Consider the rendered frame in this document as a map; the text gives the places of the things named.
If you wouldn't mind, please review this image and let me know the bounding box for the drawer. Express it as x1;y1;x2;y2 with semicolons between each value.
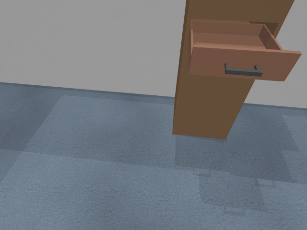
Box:
188;20;302;81

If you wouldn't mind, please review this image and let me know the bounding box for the cabinet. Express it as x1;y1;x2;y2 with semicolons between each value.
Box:
172;0;295;139

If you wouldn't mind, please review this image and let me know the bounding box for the handle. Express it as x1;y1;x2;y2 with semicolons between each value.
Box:
224;63;263;77

